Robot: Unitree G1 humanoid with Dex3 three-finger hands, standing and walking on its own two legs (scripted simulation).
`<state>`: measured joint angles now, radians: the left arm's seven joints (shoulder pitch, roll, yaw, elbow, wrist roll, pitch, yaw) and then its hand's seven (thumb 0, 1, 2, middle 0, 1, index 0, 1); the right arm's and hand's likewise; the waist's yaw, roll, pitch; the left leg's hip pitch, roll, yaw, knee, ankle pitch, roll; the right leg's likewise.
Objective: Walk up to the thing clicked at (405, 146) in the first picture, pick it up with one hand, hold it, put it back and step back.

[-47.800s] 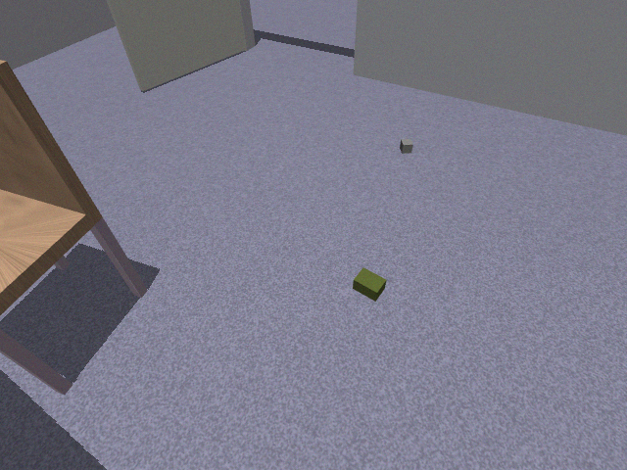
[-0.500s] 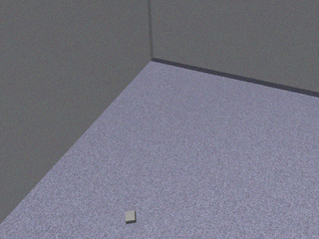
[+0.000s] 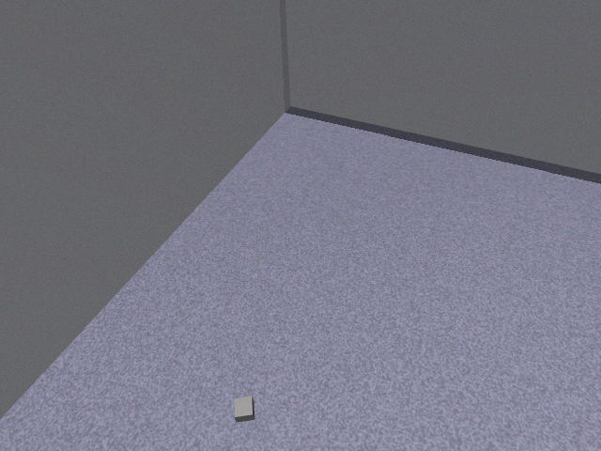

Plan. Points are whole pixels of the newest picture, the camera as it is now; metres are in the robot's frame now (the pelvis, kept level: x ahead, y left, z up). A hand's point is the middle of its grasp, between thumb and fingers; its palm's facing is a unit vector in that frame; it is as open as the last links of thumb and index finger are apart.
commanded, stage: walk up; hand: left
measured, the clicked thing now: (244, 409) +0.41 +0.22 -0.76
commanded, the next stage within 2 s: stand in 0.30 s
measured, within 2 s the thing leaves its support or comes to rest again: neither
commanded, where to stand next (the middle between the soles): +0.03 +0.00 m, yaw -1 degrees
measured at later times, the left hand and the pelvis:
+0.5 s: hand out of the picture +0.08 +0.25 -0.16, palm faces -0.01 -0.94 -0.34, open 7.4 cm; pelvis +0.00 +0.00 +0.00, yaw +0 degrees
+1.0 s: hand out of the picture +0.06 +0.25 -0.16, palm faces -0.01 -0.94 -0.34, open 7.4 cm; pelvis +0.00 +0.00 +0.00, yaw +1 degrees
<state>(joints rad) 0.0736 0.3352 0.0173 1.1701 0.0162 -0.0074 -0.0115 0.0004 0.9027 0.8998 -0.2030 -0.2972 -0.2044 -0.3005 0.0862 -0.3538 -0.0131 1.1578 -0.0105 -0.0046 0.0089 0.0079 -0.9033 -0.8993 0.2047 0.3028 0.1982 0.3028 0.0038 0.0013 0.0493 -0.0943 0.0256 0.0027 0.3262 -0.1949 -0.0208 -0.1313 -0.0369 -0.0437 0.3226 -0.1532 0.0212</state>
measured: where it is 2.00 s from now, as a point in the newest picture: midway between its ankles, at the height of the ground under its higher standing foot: outside the picture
